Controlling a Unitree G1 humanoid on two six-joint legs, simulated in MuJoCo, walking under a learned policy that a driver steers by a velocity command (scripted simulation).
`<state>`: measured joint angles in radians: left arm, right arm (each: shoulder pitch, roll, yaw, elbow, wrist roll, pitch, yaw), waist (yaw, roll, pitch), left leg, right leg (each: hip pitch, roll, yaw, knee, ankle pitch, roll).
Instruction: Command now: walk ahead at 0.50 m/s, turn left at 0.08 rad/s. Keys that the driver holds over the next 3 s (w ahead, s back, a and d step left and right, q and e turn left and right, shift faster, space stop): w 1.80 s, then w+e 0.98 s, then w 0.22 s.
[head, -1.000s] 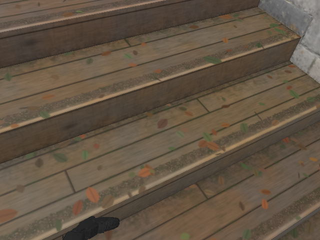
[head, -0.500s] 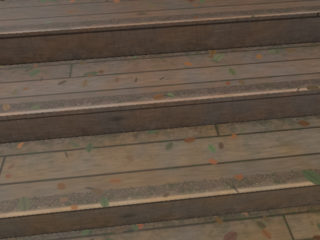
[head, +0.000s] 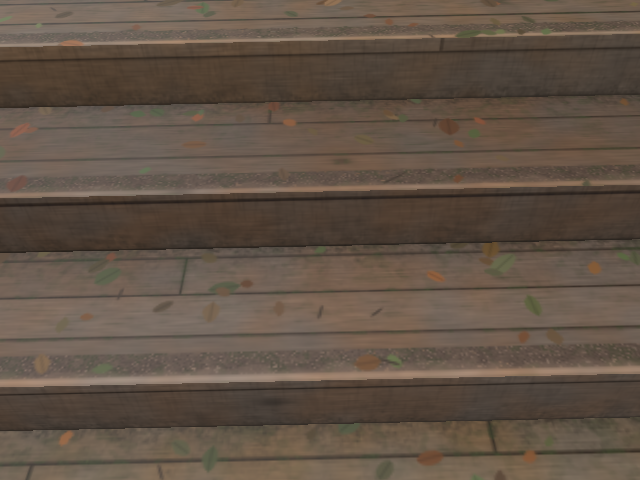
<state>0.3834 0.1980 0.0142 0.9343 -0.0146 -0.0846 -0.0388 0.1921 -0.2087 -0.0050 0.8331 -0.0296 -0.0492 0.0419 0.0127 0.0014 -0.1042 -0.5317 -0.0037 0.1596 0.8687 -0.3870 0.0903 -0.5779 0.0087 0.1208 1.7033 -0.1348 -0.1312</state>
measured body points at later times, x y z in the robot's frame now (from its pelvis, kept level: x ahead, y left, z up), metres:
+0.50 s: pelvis +0.30 -0.07 +0.11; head +0.30 -0.06 +0.56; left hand +0.49 +0.14 +0.01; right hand +0.25 -0.28 -0.04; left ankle +0.11 +0.08 -0.49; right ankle +0.40 -0.14 -0.54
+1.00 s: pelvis +0.59 -0.05 +0.22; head +0.60 -0.07 +0.67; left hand +0.44 +0.13 +0.08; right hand +0.86 -0.16 +0.17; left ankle +0.73 +0.03 -0.40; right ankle +0.41 -0.14 -0.52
